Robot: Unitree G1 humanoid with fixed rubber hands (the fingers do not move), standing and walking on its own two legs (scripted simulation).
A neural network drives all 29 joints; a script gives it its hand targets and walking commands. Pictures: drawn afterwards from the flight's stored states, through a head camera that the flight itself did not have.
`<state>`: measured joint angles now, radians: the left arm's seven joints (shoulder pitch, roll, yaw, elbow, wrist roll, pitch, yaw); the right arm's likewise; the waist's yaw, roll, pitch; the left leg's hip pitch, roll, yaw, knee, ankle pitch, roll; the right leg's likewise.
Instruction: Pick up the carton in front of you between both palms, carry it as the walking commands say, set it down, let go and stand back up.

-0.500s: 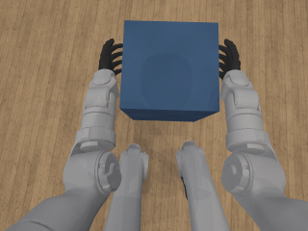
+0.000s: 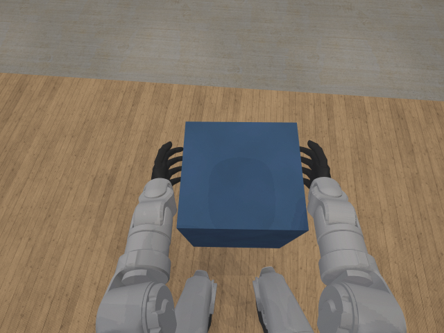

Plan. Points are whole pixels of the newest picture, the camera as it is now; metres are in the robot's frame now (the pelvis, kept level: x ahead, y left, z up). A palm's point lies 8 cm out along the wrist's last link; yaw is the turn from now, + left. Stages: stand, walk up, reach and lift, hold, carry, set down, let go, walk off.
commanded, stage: reach and lift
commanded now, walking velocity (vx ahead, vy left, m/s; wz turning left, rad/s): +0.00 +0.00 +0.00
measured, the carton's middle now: (238, 192) +0.38 -0.01 -0.10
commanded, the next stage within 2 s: hold in 1.56 s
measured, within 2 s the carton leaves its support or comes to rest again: neither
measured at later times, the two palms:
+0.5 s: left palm (129, 168) +0.34 +0.14 +0.11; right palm (349, 162) +0.34 -0.16 +0.11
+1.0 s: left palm (118, 165) +0.33 +0.15 +0.15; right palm (361, 157) +0.33 -0.16 +0.15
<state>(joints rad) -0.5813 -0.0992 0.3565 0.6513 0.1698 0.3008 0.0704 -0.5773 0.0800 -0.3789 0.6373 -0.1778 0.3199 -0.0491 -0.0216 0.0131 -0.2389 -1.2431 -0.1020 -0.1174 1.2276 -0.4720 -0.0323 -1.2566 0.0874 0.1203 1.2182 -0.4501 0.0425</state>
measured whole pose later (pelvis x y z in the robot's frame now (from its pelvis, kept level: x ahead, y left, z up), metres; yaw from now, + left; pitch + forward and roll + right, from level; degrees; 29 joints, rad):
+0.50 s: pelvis +0.05 +0.00 +0.11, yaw +0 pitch +5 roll +0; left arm -0.24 -0.15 0.25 0.43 0.19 0.46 0.04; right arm -0.25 0.14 -0.26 0.43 -0.20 0.48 -0.04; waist 0.00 0.01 -0.13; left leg -0.37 -0.06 -0.15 0.58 -0.29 -0.01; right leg -0.39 0.05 0.14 0.57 -0.27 0.02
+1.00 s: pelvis +0.03 +0.00 +0.12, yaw +0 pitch -4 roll +0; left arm -0.33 -0.17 0.31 0.39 0.29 0.61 -0.01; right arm -0.34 0.16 -0.31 0.39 -0.29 0.62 0.01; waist 0.00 0.01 0.00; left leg -0.18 -0.05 -0.14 0.48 -0.23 -0.01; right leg -0.19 0.05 0.14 0.47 -0.22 0.01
